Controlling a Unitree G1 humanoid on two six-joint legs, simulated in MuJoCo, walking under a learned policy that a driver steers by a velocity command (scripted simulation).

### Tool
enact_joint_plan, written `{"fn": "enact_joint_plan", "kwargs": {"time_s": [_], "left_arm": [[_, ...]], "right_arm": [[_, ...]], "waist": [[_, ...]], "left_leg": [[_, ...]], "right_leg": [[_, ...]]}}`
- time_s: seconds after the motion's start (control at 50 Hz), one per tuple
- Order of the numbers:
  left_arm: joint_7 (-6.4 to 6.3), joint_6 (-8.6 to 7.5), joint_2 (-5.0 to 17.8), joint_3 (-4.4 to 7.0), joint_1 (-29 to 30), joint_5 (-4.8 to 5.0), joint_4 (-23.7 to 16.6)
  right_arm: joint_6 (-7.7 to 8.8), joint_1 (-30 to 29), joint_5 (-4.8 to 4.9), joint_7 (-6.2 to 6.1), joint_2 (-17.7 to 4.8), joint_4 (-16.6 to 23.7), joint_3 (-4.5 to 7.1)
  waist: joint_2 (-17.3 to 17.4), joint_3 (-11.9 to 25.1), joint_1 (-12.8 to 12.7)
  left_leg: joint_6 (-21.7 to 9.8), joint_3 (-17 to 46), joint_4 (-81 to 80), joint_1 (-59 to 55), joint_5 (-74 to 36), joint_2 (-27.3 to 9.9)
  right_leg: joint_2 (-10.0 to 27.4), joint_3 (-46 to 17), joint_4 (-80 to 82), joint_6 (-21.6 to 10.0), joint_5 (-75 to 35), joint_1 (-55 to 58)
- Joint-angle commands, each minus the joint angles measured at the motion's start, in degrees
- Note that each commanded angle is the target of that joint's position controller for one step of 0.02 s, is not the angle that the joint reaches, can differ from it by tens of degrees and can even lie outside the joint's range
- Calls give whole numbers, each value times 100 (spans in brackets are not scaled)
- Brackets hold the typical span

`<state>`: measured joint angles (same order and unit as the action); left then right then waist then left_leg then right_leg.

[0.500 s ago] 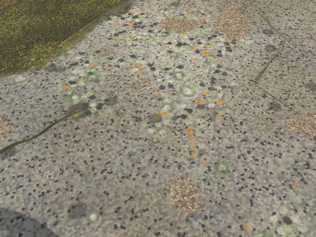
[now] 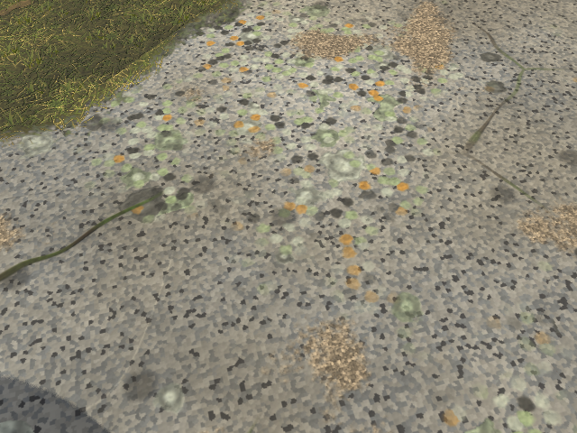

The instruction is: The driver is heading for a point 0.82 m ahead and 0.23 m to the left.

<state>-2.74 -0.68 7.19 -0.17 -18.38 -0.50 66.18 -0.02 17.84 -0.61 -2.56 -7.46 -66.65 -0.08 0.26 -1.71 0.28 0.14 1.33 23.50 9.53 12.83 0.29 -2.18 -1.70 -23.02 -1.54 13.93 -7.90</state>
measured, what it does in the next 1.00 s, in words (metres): walks ahead: right foot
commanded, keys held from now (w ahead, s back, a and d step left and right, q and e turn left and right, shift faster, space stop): no key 0.02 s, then w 0.80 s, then w+q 0.18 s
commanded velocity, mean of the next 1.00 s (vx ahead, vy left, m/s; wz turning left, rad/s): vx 0.37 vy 0.00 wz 0.03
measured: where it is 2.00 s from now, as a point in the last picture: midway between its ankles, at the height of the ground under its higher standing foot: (248, 316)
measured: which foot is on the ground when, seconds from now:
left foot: down 0.00-0.76, up 0.78-1.00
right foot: down 0.00-0.30, up 0.32-0.72, down 0.74-1.00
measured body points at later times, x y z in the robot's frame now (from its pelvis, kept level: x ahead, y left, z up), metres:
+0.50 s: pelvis +0.12 +0.04 +0.00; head +0.13 +0.06 +0.45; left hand +0.17 +0.28 -0.16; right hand +0.02 -0.17 -0.14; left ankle +0.03 +0.11 -0.74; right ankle +0.13 -0.08 -0.67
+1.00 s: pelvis +0.40 +0.01 +0.00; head +0.42 +0.01 +0.45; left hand +0.36 +0.25 -0.15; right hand +0.48 -0.22 -0.15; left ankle +0.45 +0.16 -0.66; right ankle +0.38 -0.03 -0.74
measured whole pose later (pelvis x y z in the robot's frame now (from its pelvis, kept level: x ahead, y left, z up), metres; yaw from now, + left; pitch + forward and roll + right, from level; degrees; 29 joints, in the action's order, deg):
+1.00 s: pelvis +0.40 +0.01 +0.00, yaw +4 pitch -1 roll -1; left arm -0.3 -6.2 10.3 2.7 -22.1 -1.0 61.6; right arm 2.4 13.1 -1.8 1.2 -10.6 -55.9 2.9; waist 1.7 -2.4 -0.1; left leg -4.8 1.4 62.5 35.0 10.0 -4.6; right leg -5.3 9.3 -16.4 -6.7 11.8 -4.6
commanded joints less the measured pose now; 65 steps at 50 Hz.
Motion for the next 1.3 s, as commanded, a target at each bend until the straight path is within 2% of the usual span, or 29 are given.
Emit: {"fn": "enact_joint_plan", "kwargs": {"time_s": [0.02,0.1,0.16,0.18,0.22,0.28,0.3,0.32,0.34,0.36,0.4,0.48,0.62,0.68,0.72,0.74,0.76,0.78,0.8,0.84,0.88,0.92,1.0,1.06,1.14,1.2,1.24,1.28,1.3], "left_arm": [[-12,-17,401,56,-479,0,-21],[9,57,650,176,-577,-23,-78],[30,75,841,297,-1089,-32,-53],[33,59,909,344,-1136,-41,-53],[67,-4,951,389,-935,-75,-152],[105,-86,886,407,-215,9,-398],[121,-154,690,361,41,-3,-540],[183,-237,197,227,201,31,-764],[235,-264,549,300,278,-165,-900],[301,-291,630,321,350,-247,-893],[399,-375,431,287,254,-151,-827],[459,-283,501,348,428,-158,-896],[459,-224,357,203,2099,-42,-1616],[363,-244,655,298,1581,-27,-1552],[280,-326,901,454,73,-20,-1071],[229,-361,1171,563,-732,-128,-850],[226,-369,1700,682,-1255,-261,-820],[301,-289,1680,696,-932,-113,-825],[318,-291,1366,611,-178,-1,-940],[342,-419,739,437,401,-28,-1001],[270,-534,507,335,196,-44,-839],[241,-633,631,334,-127,-41,-727],[221,-664,751,315,-526,-46,-692],[189,-674,720,263,-714,-28,-694],[89,-656,835,252,-1176,-21,-568],[-5,-606,1011,285,-1190,-41,-543],[-66,-533,1175,342,-1029,-73,-596],[8,-470,1307,400,-768,-65,-766],[81,-492,1035,357,-702,-74,-1012]], "right_arm": [[14,462,0,-12,-391,14,54],[-31,437,-50,26,-455,125,114],[31,103,-153,118,-173,447,69],[95,-5,-188,148,-162,557,66],[235,-91,-157,210,-277,720,108],[384,1021,-26,251,-169,434,154],[420,1615,-43,205,-369,256,230],[444,2334,-66,162,-992,146,394],[367,2517,-45,177,-1190,37,467],[356,1902,-69,185,-899,237,393],[452,1198,-57,199,-744,514,332],[589,1602,-31,168,-503,325,204],[636,1774,-54,113,-626,263,113],[687,1584,-47,89,-844,260,156],[658,1362,-19,86,-990,296,204],[648,1336,7,120,-918,361,189],[625,1680,64,177,-311,527,88],[580,1842,115,228,-515,531,205],[552,1183,12,226,-739,734,260],[548,663,-49,269,-583,841,275],[387,907,-147,319,-339,761,262],[268,770,-150,353,-325,838,290],[179,-298,-101,431,-453,1245,319],[228,-1000,-54,477,-375,1503,263],[247,-1760,-56,506,-333,1809,202],[255,-1575,-93,477,-482,1830,273],[259,-840,-113,433,-666,1635,378],[305,398,-194,399,-1025,1264,576],[294,781,-226,347,-1532,1239,731]], "waist": [[-18,-325,0],[-277,-464,-54],[-842,-925,-308],[-950,-995,-323],[-769,-963,-214],[-540,-847,446],[-15,-783,680],[1454,-449,890],[1409,-700,771],[597,-1031,434],[237,-956,104],[409,-566,35],[662,-743,233],[715,-367,-137],[611,408,-812],[432,840,-1103],[-618,1531,-909],[-859,1703,-692],[-401,667,-404],[125,-161,-95],[5,-203,179],[-130,-282,236],[-256,-506,84],[-309,-536,-47],[-356,-555,-278],[-492,-290,-95],[-683,117,273],[-571,708,901],[197,1152,967]], "left_leg": [[-183,397,-356,91,-647,-468],[-345,134,74,509,1659,-35],[-363,-280,1206,1582,1722,204],[-364,-430,1610,1760,1314,96],[-411,-371,1740,1620,1227,-88],[-526,-560,260,-510,756,177],[-553,84,-260,-1410,916,-185],[-869,2338,-1444,-2023,2526,-1530],[-1210,3503,-1761,-1652,3056,-2211],[-1227,3181,-1735,-1145,2913,-2088],[-1061,2133,-1822,-830,1566,-1631],[-922,843,-1506,-1296,-1482,-1182],[-904,138,-1413,-883,-3458,-979],[-833,-16,-634,-1110,-5392,-1138],[-731,-167,1104,-1085,-5664,-1059],[-701,-238,2414,-207,-4224,-870],[-590,-493,4586,1220,-181,-134],[-593,59,5796,2334,1522,427],[-674,212,5741,2793,935,-66],[-664,186,5085,2385,284,-419],[-555,216,4640,1815,257,-540],[-508,136,4414,1945,115,-536],[-459,-36,3669,2829,-790,-567],[-432,-367,2567,2773,-1397,-440],[-540,-882,1461,2644,-1493,-230],[-809,-1151,1190,2180,-853,144],[-1078,-1231,1164,1444,-255,449],[-1447,-827,354,-209,-208,471],[-1835,840,315,-1418,-18,-860]], "right_leg": [[594,-497,433,-150,-760,-271],[449,-688,560,-423,2066,-546],[1247,-1970,1182,-963,3574,-413],[1606,-2383,1412,-1155,3562,-397],[1747,-2435,1472,-1250,3002,-592],[1102,-1415,715,-893,2340,-1803],[693,-870,-190,-684,1888,-2467],[-89,254,-2117,-387,1462,-3223],[-7,352,-3221,-405,1686,-3694],[324,141,-3801,-448,1193,-3714],[573,80,-3834,-383,309,-3431],[513,467,-3696,-220,-239,-3475],[137,1069,-1550,-260,-784,-2679],[-161,1120,-1167,-588,-675,-1557],[-287,1000,-636,-817,-856,-9],[330,353,-486,-982,-382,1227],[2061,-2038,-248,-1481,479,2433],[2577,-4161,819,-2052,1129,2496],[2355,-3358,1079,-1792,1803,1617],[1894,-1985,1418,-1391,646,153],[1590,-1046,1512,-1111,-324,-445],[1486,-543,1576,-1015,-959,-481],[1304,227,1709,-703,-1690,-138],[1165,745,1595,-512,-2554,65],[1352,1072,1376,-463,-3500,831],[1521,1328,594,-400,-5535,1478],[1639,1451,-543,-392,-6603,1621],[1573,1532,-2757,-385,-5306,836],[1161,1538,-4631,-284,-1953,-548]]}}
